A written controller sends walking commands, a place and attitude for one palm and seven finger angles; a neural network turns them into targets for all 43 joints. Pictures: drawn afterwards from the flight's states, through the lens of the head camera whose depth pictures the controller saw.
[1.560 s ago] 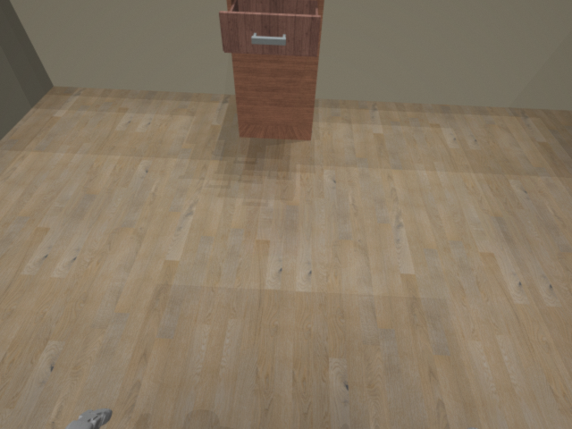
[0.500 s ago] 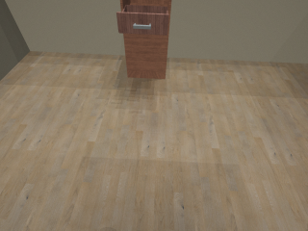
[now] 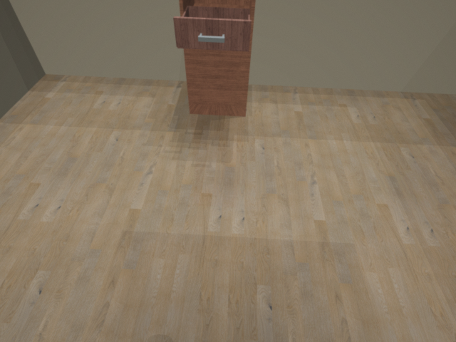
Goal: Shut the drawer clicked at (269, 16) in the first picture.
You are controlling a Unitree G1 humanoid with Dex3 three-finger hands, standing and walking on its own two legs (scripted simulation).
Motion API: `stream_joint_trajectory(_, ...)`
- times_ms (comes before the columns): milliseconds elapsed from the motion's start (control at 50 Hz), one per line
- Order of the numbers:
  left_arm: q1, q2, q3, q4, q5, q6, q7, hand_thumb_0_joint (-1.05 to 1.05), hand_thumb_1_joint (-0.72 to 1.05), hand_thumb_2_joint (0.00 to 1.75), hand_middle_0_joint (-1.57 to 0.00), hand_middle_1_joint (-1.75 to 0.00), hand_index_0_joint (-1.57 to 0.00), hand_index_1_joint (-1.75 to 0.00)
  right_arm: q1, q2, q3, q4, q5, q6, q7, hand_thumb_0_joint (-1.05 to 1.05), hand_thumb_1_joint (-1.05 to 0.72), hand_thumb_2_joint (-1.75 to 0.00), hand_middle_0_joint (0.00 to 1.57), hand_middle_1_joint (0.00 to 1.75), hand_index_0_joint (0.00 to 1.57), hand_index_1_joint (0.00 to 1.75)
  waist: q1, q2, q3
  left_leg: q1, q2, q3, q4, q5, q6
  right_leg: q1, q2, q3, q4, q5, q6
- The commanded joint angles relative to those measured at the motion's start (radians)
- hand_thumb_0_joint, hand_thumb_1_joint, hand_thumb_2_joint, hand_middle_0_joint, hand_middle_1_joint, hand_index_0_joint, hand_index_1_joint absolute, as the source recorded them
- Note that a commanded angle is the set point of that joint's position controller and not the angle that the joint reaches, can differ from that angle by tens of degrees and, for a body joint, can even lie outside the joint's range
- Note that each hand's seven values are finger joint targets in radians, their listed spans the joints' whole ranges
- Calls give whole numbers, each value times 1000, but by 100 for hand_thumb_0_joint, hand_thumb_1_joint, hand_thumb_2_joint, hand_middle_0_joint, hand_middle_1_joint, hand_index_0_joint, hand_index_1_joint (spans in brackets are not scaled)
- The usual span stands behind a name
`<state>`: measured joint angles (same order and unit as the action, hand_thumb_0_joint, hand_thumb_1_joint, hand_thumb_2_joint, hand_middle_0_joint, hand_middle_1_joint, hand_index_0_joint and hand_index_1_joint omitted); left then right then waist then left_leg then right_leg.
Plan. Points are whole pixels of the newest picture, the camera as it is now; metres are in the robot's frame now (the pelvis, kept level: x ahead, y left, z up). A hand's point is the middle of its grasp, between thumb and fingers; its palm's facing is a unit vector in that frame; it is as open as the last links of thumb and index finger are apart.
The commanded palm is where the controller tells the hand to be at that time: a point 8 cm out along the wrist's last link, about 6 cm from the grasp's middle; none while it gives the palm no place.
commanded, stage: look at it before walking up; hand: left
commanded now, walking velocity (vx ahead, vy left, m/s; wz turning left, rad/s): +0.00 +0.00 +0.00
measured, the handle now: (211, 37) +1.44 +0.17 -0.07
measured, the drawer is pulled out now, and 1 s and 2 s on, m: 0.30 0.30 0.30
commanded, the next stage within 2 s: walk to a spot facing it in 0.08 s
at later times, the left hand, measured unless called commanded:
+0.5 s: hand out of the picture +0.03 +0.21 -0.20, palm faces +0.00 -0.98 -0.17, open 7.4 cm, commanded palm none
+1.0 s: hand (176, 277) +0.30 +0.14 -0.18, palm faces +0.00 -0.98 -0.21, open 7.2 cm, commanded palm none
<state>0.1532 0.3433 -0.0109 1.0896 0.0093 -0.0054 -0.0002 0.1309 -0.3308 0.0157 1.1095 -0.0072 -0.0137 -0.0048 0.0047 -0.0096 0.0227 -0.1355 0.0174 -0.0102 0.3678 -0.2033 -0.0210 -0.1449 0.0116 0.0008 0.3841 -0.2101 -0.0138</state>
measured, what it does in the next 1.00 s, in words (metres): walks ahead: right foot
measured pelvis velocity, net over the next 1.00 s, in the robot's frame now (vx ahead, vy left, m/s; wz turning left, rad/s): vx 0.23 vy -0.04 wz -0.02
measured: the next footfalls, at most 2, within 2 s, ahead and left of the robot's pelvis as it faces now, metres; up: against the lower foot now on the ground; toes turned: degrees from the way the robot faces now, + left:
right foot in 0.80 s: +0.30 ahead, -0.13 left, +0.00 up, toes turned -11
left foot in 1.30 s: +0.51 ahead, +0.10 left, +0.00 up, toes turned +10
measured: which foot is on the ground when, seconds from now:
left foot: down 0.00-0.82, up 0.84-1.00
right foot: down 0.00-0.46, up 0.48-0.78, down 0.80-1.00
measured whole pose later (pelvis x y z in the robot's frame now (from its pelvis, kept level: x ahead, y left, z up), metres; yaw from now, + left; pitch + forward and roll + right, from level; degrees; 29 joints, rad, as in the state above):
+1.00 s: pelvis +0.23 -0.04 -0.01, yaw -1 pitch -1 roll -1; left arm 0.22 0.17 0.05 1.06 0.02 -0.07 0.02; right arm 0.34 -0.15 -0.06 1.13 -0.02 -0.03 -0.01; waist -0.04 0.01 0.03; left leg -0.51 0.14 0.06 1.20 -0.28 0.00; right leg -0.24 0.00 -0.20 0.50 -0.24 -0.07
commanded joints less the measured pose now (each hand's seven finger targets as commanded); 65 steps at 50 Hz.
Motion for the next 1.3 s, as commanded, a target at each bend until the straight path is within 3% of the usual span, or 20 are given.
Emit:
stream_joint_trajectory(0,-37,200,46,-63,1,-24,10,0,90,90,-20,-30,-20,-30,-46,-203,-43,-63,-2,-18,-9,0,-90,-90,20,30,20,30,-1,9,-33,-7,99,-86,-56,101,42,-9,-128,119,-75,98,-19)
stream_joint_trajectory(160,-32,200,47,-66,1,-27,11,0,90,90,-20,-30,-20,-30,-45,-203,-45,-64,-2,-20,-10,0,-90,-90,20,30,20,30,-2,19,-60,11,102,-83,-49,142,40,10,-132,115,-66,157,-21)
stream_joint_trajectory(200,42,76,20,-30,1,-7,15,0,90,90,-20,-30,-20,-30,25,-72,-14,-32,-10,-2,-4,0,-90,-90,20,30,20,30,0,-3,-64,-2,87,-52,-21,-2,23,9,-123,115,-69,-39,-6)
stream_joint_trajectory(280,131,104,44,-27,10,6,1,0,90,90,-20,-30,-20,-30,69,-49,-22,-42,-20,6,2,0,-90,-90,20,30,20,30,22,-104,87,-206,17,16,122,-279,24,-47,-170,245,-156,-453,-68)
stream_joint_trajectory(380,146,79,70,-54,7,-13,2,0,90,90,-20,-30,-20,-30,182,1,-38,-45,-13,-23,4,0,-90,-90,20,30,20,30,-29,-59,108,-92,44,67,135,-199,37,-154,-207,229,-97,-348,-129)
stream_joint_trajectory(400,124,46,66,-65,7,-12,-1,0,90,90,-20,-30,-20,-30,250,-2,-41,-24,-14,-30,2,0,-90,-90,20,30,20,30,-55,29,119,1,69,13,43,-201,51,-231,-131,142,22,-297,-97)
stream_joint_trajectory(440,29,-44,53,-117,12,-21,-6,0,90,90,-20,-30,-20,-30,439,-90,-75,29,-25,-41,-12,0,-90,-90,20,30,20,30,-119,332,158,150,351,-404,-198,-229,186,-523,23,-82,489,-335,-15)
stream_joint_trajectory(460,-16,-34,59,-143,18,-30,-4,0,90,90,-20,-30,-20,-30,470,-63,-68,35,-21,-47,-21,0,-90,-90,20,30,20,30,-118,239,190,175,397,-444,-199,-83,234,-614,-38,-5,626,-325,-20)
stream_joint_trajectory(580,4,-119,60,-115,13,-26,-32,0,90,90,-20,-30,-20,-30,420,45,-58,37,-13,-83,-35,0,-90,-90,20,30,20,30,-43,140,122,140,264,-90,-170,249,187,-525,-118,-59,584,-106,9)
stream_joint_trajectory(700,-30,-141,67,-121,8,-29,-35,0,90,90,-20,-30,-20,-30,428,43,-68,75,-20,-74,-34,0,-90,-90,20,30,20,30,-24,147,120,56,251,14,-123,335,159,-269,-63,-145,293,-14,-24)
stream_joint_trajectory(740,129,-110,82,-76,13,-37,-28,0,90,90,-20,-30,-20,-30,397,33,-73,74,-13,-71,-33,0,-90,-90,20,30,20,30,59,110,46,24,224,69,71,476,130,-53,-22,-172,215,19,-43)
stream_joint_trajectory(760,276,-64,97,-32,19,-50,-22,0,90,90,-20,-30,-20,-30,397,45,-73,71,-8,-70,-27,0,-90,-90,20,30,20,30,118,58,-34,-63,177,96,275,444,98,159,-29,-147,172,29,-59)
stream_joint_trajectory(800,473,123,136,19,8,-64,3,0,90,90,-20,-30,-20,-30,405,141,-60,6,7,-72,-13,0,-90,-90,20,30,20,30,140,-264,-219,-462,6,85,924,-355,49,407,-503,557,-96,-204,-223)
stream_joint_trajectory(820,394,98,134,0,-4,-56,7,0,90,90,-20,-30,-20,-30,312,119,-68,-9,8,-62,-9,0,-90,-90,20,30,20,30,136,-169,-144,-491,63,7,1032,-306,69,269,-497,573,-172,-374,-220)
stream_joint_trajectory(860,204,-19,96,-46,7,-59,15,0,90,90,-20,-30,-20,-30,257,143,-74,-16,-11,-51,0,0,-90,-90,20,30,20,30,43,-55,49,-496,144,-4,994,-134,59,-30,-415,332,-191,-337,-170)
stream_joint_trajectory(940,162,-84,73,-46,18,-76,18,0,90,90,-20,-30,-20,-30,337,178,-77,9,-23,-8,9,0,-90,-90,20,30,20,30,-45,-74,51,-393,156,40,834,-39,16,-193,-308,71,-235,-155,-127)
stream_joint_trajectory(1180,305,-44,76,7,20,-86,15,0,90,90,-20,-30,-20,-30,-46,133,-73,-175,-14,-33,44,0,-90,-90,20,30,20,30,32,-53,120,-395,112,111,321,-5,29,57,-316,-6,-198,120,-140)
stream_joint_trajectory(1240,291,-35,82,12,17,-79,15,0,90,90,-20,-30,-20,-30,88,100,-82,-138,-20,-45,31,0,-90,-90,20,30,20,30,-46,-1,61,-102,52,157,191,-14,54,-4,-275,-75,25,299,-105)
stream_joint_trajectory(1260,290,-57,79,7,13,-78,11,0,90,90,-20,-30,-20,-30,250,42,-95,-90,-26,-53,19,0,-90,-90,20,30,20,30,-110,89,-40,145,89,97,121,-10,83,-100,-206,-136,272,297,-66)
stream_joint_trajectory(1280,332,-115,73,-15,1,-74,0,0,90,90,-20,-30,-20,-30,382,-90,-125,-63,-38,-59,5,0,-90,-90,20,30,20,30,-133,342,-154,361,361,-294,5,-35,180,-352,-58,-206,628,-108,-6)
